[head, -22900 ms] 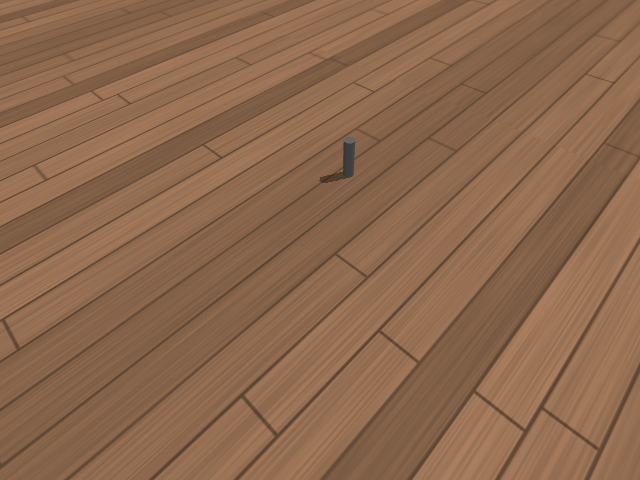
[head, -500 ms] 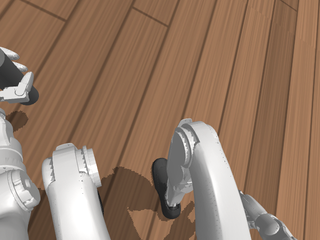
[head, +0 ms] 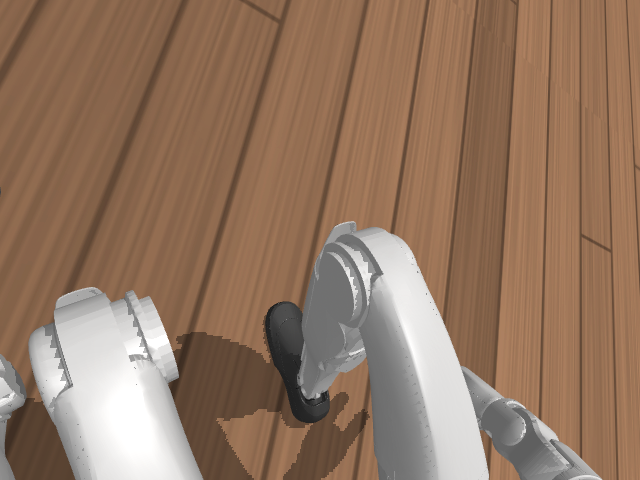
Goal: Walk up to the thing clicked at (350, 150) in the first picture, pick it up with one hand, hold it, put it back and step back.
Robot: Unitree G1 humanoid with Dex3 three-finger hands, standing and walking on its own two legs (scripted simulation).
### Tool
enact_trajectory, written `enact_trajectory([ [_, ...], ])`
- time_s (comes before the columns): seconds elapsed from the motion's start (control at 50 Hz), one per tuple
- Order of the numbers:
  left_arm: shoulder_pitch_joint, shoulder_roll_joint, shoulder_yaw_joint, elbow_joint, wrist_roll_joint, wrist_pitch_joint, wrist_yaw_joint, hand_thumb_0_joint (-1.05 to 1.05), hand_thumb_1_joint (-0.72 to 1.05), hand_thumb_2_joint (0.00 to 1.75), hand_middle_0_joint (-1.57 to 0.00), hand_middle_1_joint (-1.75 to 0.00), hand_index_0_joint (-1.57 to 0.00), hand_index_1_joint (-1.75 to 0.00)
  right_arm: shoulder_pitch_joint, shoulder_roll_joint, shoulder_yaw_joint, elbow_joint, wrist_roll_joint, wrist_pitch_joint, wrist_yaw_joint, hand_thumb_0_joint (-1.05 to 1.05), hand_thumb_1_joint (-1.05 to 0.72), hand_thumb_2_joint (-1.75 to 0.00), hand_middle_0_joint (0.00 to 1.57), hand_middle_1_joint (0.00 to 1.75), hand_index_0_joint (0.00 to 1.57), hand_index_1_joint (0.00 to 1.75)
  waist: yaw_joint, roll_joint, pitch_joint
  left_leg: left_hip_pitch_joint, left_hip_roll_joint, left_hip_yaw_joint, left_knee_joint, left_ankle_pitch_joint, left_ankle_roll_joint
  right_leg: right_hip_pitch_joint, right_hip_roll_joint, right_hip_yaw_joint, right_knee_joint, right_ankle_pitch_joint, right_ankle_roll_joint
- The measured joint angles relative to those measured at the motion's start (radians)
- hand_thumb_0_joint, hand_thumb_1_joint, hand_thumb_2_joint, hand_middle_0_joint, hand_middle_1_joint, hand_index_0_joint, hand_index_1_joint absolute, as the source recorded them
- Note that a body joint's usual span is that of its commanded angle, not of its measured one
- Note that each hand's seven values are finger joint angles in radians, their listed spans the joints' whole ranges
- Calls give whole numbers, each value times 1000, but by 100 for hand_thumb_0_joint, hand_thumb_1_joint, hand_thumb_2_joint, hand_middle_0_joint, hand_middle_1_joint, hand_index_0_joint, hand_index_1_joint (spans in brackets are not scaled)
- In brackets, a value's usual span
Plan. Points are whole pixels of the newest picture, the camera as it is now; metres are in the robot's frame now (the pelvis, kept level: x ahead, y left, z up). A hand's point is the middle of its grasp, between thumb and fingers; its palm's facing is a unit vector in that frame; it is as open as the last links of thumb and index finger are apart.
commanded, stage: lower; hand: left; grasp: from the side
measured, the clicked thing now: out of the picture +0.47 +0.29 -0.16
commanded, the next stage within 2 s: loosen in 0.62 s
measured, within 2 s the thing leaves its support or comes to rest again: rests again in 1.00 s
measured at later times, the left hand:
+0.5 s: hand out of the picture +0.48 +0.28 -0.17, palm faces +0.28 -0.96 -0.02, open 7.3 cm
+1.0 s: hand out of the picture +0.48 +0.28 -0.17, palm faces +0.29 -0.96 +0.02, open 7.4 cm
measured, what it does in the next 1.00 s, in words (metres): stands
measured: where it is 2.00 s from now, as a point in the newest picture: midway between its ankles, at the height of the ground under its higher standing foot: (233, 422)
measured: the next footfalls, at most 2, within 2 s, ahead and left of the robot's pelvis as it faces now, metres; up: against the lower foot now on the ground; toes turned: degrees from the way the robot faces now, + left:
none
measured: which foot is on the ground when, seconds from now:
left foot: down 0.00-1.00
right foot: down 0.00-1.00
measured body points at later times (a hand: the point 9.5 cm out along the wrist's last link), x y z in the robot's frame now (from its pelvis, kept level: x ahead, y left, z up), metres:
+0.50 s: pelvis +0.00 +0.00 +0.00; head +0.25 +0.17 +0.32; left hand +0.46 +0.33 -0.16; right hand +0.13 -0.25 -0.05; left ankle +0.08 +0.12 -0.27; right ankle +0.14 -0.12 -0.27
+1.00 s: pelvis -0.01 +0.01 +0.00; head +0.25 +0.18 +0.32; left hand +0.46 +0.33 -0.17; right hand +0.13 -0.25 -0.04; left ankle +0.08 +0.12 -0.27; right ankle +0.14 -0.12 -0.27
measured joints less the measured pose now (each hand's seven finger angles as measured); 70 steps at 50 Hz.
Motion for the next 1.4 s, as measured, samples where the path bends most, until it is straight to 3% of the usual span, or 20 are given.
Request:
enact_trajectory([
  [0.14, -6, 30, -26, 33, 0, -26, 14, -1, -12, 119, -87, -114, -90, -116, -21, -4, 35, -16, -16, 8, -3, 0, -91, -90, 20, 30, 20, 30, -5, -11, 20, 6, 0, -19, 10, -6, 0, 14, 6, -14, -5, 1, 5],
  [0.36, -9, 70, -29, 66, -3, -62, 47, -1, -13, 119, -87, -114, -90, -116, -56, -6, 83, -34, -40, 15, -5, 0, -90, -90, 20, 30, 20, 30, -8, -44, 49, 19, 0, -48, 21, -9, -5, 32, 15, -36, -12, 10, 7],
  [0.72, -10, 115, -53, 114, 2, -97, 60, -1, -13, 119, -87, -114, -90, -116, -87, -10, 128, -49, -57, 20, -10, 0, -90, -90, 20, 30, 20, 30, -17, -62, 67, 29, 1, -76, 30, -14, -3, 53, 27, -57, -27, 18, 15],
  [0.82, -13, 122, -43, 122, -18, -110, 60, -1, -11, 117, -88, -112, -90, -114, -91, -13, 135, -52, -60, 17, -10, 0, -90, -89, 20, 30, 20, 30, -16, -68, 72, 33, 2, -85, 32, -19, -5, 57, 29, -63, -30, 17, 16],
  [0.92, -16, 123, -39, 114, -36, -119, 54, -1, -6, 104, -89, -105, -92, -106, -96, -13, 140, -48, -65, 14, -12, 0, -90, -89, 20, 30, 21, 30, -16, -77, 74, 38, 1, -89, 32, -21, -6, 62, 30, -66, -32, 16, 16],
  [1.04, -18, 126, -45, 114, -23, -120, 46, 0, -6, 82, -90, -93, -92, -93, -102, -12, 141, -49, -67, 18, -15, 0, -91, -89, 20, 30, 21, 30, -16, -77, 75, 37, 1, -93, 33, -18, -4, 66, 32, -70, -37, 19, 19],
  [1.2, -19, 125, -45, 121, -27, -116, 56, 0, -19, 54, -74, -68, -75, -68, -101, -11, 144, -53, -66, 20, -15, 0, -91, -89, 20, 30, 21, 30, -16, -73, 72, 38, 3, -90, 31, -14, 3, 70, 35, -68, -41, 24, 22],
  [1.4, -22, 129, -40, 126, -23, -117, 60, 0, -30, 36, -50, -43, -50, -44, -95, -7, 152, -60, -64, 22, -12, 0, -91, -90, 20, 30, 21, 30, -18, -78, 71, 39, 4, -92, 30, -13, 3, 71, 37, -70, -45, 27, 23],
])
